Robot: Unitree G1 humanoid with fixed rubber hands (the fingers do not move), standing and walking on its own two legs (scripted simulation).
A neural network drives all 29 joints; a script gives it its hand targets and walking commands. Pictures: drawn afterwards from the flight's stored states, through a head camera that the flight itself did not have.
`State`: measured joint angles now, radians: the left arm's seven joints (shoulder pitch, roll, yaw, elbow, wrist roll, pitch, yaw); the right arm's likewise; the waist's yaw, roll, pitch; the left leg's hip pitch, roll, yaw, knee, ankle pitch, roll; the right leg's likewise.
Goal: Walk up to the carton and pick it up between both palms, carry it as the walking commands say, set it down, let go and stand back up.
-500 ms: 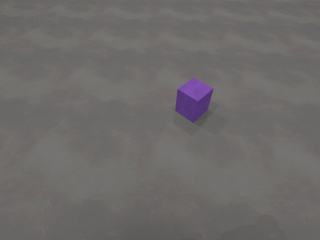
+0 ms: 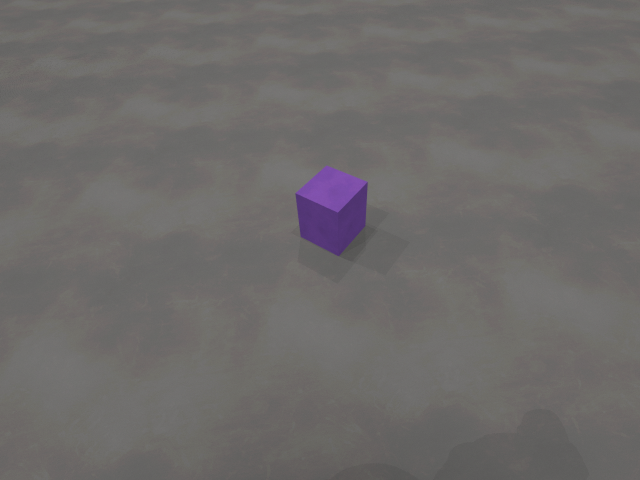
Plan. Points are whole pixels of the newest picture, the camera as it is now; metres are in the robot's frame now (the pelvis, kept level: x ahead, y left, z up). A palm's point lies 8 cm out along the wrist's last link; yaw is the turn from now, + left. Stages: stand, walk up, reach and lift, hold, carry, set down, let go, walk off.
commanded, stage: walk up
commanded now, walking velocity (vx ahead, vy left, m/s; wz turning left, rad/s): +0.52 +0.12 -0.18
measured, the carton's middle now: (332, 210) +1.22 -0.03 -0.64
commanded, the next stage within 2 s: none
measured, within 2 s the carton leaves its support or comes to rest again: neither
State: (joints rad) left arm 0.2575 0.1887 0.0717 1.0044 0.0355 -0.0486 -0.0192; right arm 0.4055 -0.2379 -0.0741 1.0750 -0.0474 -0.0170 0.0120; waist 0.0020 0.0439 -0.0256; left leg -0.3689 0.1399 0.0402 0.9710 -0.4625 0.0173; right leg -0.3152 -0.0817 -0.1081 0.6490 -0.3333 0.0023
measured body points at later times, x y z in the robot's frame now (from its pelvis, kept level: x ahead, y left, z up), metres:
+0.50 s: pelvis +0.25 +0.04 -0.01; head +0.30 +0.03 +0.44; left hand +0.11 +0.25 -0.14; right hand +0.39 -0.19 -0.15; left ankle +0.36 +0.13 -0.73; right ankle +0.03 -0.10 -0.67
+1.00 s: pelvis +0.52 -0.01 +0.00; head +0.57 -0.02 +0.45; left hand +0.69 +0.18 -0.14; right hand +0.36 -0.20 -0.13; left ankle +0.36 +0.13 -0.72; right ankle +0.62 -0.13 -0.72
